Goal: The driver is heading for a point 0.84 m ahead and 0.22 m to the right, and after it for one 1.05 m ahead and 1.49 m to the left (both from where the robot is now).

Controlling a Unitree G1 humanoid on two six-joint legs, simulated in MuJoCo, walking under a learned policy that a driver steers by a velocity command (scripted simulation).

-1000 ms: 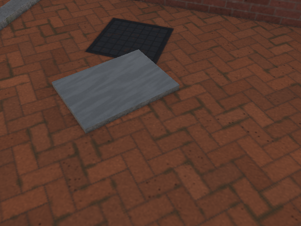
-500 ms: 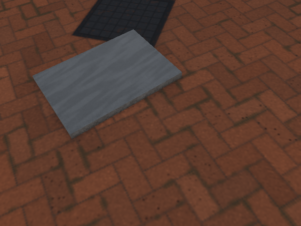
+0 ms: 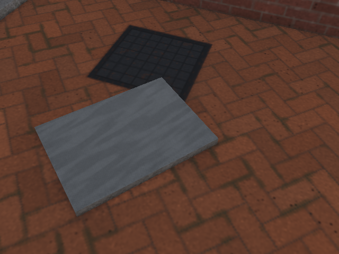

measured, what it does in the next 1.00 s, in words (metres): walks ahead: right foot, then left foot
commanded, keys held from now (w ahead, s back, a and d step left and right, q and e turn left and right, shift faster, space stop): w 0.70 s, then w+e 0.30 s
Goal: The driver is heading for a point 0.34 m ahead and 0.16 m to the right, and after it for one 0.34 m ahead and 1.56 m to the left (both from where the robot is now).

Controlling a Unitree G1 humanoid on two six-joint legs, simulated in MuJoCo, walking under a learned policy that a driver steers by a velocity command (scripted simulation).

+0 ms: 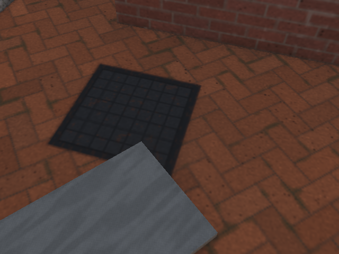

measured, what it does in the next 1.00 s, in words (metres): walks ahead: right foot, then left foot 0.04 m higher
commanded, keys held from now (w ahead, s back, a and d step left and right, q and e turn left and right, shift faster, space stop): w+e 0.34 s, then q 0.66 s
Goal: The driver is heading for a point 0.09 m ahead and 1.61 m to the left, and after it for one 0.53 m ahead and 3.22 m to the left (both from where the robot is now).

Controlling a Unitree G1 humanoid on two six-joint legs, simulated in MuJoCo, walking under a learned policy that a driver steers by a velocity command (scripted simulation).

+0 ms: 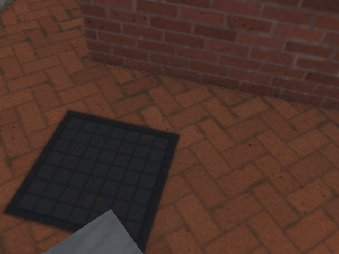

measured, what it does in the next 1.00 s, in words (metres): steps on the spot, turning left: right foot 0.04 m lower, then left foot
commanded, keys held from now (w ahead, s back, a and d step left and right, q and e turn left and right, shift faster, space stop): q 0.74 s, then w+q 0.26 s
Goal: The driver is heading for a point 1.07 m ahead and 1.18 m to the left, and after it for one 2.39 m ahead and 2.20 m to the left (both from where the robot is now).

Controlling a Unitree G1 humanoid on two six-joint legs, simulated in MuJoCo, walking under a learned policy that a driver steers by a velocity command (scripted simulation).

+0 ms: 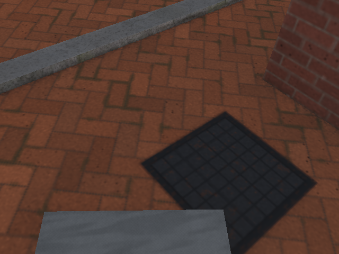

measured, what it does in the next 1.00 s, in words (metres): climbs, turning left: right foot 0.04 m higher, then left foot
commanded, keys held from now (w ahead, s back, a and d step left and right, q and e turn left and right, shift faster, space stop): w+q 1.00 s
